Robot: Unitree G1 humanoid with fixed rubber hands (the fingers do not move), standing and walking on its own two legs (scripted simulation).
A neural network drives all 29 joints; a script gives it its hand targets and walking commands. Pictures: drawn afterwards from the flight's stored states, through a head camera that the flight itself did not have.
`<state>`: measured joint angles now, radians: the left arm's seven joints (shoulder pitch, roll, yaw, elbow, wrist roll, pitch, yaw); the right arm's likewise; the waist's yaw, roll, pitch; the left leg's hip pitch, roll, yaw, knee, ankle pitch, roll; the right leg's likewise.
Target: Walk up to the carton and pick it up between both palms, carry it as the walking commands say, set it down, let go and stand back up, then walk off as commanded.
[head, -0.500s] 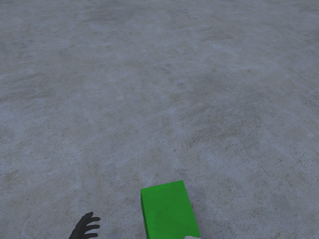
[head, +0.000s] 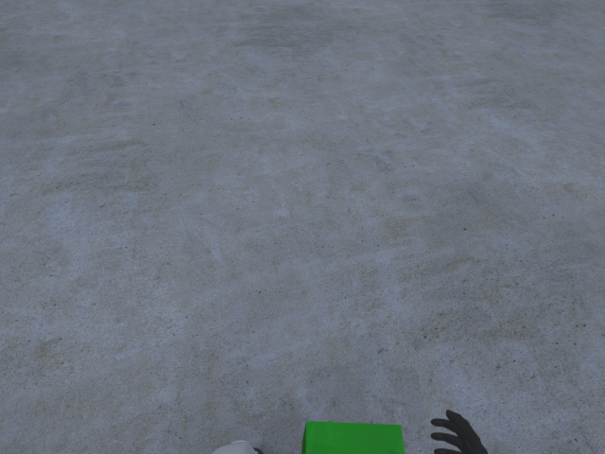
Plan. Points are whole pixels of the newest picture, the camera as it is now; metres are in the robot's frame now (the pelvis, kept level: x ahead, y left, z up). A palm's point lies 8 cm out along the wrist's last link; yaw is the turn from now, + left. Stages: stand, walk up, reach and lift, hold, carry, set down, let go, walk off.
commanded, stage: walk off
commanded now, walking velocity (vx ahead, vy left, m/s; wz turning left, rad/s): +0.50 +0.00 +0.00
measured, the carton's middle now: out of the picture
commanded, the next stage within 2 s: none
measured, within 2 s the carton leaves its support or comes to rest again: neither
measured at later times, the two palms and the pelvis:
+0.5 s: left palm (214, 313) +0.34 +0.17 -0.09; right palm out of the picture +0.01 -0.20 -0.10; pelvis +0.16 -0.02 +0.03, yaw -1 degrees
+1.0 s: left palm (196, 381) +0.24 +0.18 -0.12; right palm (430, 233) +0.57 -0.22 -0.10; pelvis +0.38 -0.02 +0.00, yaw +0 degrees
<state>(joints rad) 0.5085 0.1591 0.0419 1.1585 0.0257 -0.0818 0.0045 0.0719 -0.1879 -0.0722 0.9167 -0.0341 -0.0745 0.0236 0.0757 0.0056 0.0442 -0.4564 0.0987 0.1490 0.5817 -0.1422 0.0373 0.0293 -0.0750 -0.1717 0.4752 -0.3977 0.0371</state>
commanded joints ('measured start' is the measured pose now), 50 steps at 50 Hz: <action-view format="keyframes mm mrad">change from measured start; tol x16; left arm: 1 -47 87 13 -126 -20 -19 -2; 22 -547 38 5 -260 -5 45 -28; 30 11 276 81 -98 -11 10 8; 35 -171 45 19 -137 -6 -20 1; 50 -45 178 28 -61 -2 -7 16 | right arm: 1 615 -297 -76 140 -9 -17 -27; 6 323 -65 9 116 2 -34 -23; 25 567 -62 1 192 8 -12 -37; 46 -65 -17 13 -48 12 32 13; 50 320 -95 -24 65 -10 -6 -14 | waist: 1 -249 312 -272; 5 -108 84 -98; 25 -136 183 34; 27 -49 85 -35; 29 77 -340 -110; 32 -14 -114 60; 42 -59 -112 96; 50 -239 -105 -105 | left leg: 1 730 353 -627 -298 19 104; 5 482 223 -334 -299 170 60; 11 268 188 -236 -457 -78 60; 22 399 180 -160 -430 -33 85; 27 207 146 -107 -146 -31 57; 29 -275 -42 34 401 -411 -20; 31 -371 44 -125 608 -319 8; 40 -181 50 -63 274 23 -74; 47 -29 -21 -4 10 -31 -6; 50 442 -10 -43 -135 19 48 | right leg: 1 -542 85 26 675 -130 -31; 9 -549 -56 136 668 154 -33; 21 -550 -28 51 177 184 24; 27 -63 15 19 -69 160 -36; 29 280 -382 544 -268 -79 -158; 34 -117 -236 309 -340 140 -141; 38 -136 -192 175 -321 469 -155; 46 -36 -213 109 -280 601 -152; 49 -26 -196 50 -21 879 -123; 50 -117 -163 39 184 717 -94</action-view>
